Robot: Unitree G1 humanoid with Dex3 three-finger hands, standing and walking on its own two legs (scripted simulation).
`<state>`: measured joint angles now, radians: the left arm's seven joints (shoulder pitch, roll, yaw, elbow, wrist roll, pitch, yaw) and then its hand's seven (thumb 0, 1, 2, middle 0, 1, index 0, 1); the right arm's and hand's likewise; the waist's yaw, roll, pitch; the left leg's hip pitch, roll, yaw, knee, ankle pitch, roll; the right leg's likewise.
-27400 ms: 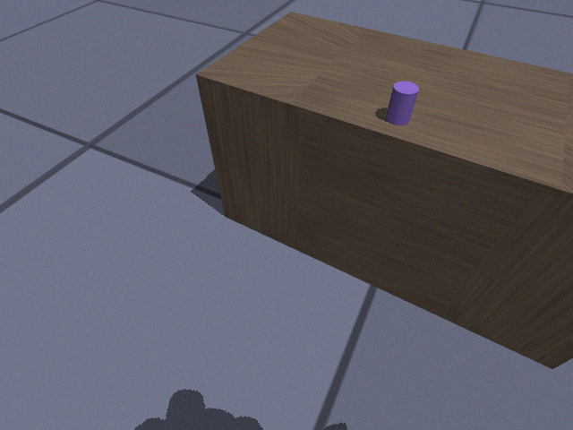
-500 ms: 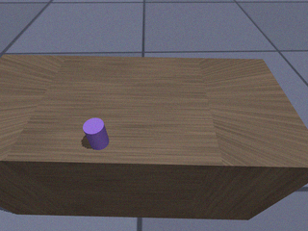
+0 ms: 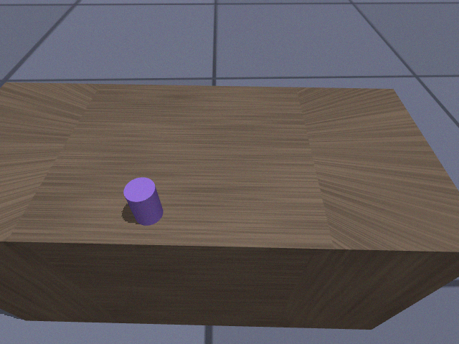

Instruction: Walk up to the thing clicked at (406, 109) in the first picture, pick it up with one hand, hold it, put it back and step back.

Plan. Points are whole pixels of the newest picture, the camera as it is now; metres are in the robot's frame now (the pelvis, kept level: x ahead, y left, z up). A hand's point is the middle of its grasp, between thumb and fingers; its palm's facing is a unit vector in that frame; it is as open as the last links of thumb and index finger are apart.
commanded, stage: stand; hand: left
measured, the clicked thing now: (144, 202) +0.41 +0.21 -0.03
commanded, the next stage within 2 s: step back in 0.76 s
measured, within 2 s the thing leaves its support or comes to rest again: neither
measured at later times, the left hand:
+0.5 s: hand out of the picture +0.06 +0.25 -0.16, palm faces -0.02 -0.94 -0.33, open 7.4 cm
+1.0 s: hand out of the picture +0.04 +0.25 -0.16, palm faces +0.03 -0.91 -0.41, open 7.4 cm
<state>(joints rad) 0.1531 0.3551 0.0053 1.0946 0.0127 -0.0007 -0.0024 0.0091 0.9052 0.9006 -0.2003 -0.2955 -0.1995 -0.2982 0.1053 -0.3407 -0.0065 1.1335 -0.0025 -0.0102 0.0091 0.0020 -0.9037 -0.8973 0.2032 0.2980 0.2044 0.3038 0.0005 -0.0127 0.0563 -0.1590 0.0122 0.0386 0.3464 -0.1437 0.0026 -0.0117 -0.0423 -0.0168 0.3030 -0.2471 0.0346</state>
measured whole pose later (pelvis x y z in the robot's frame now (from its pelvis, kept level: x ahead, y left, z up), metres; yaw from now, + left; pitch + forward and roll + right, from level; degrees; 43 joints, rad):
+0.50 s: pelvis +0.00 +0.00 +0.00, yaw +0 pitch -2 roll +0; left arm 0.15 0.35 0.01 1.10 0.01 0.00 0.00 0.01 0.91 0.90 -0.20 -0.30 -0.20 -0.30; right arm 0.10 -0.34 -0.01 1.14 0.00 -0.01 0.01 0.00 -0.90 -0.90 0.20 0.30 0.20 0.30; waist 0.00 -0.01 0.06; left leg -0.16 0.01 0.03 0.35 -0.15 0.00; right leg -0.01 -0.04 -0.02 0.30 -0.25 0.03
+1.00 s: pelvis -0.05 -0.03 -0.02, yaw +1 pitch -2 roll +0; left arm 0.11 0.39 0.07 0.97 0.00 0.05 0.01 0.01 0.91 0.90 -0.20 -0.30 -0.20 -0.30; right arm 0.04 -0.39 -0.05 1.00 -0.01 0.05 0.00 0.00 -0.90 -0.90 0.21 0.30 0.21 0.30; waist 0.01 0.02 0.16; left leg -0.35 0.05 0.00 0.54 -0.16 0.00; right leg -0.27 0.01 -0.01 0.74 -0.44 -0.04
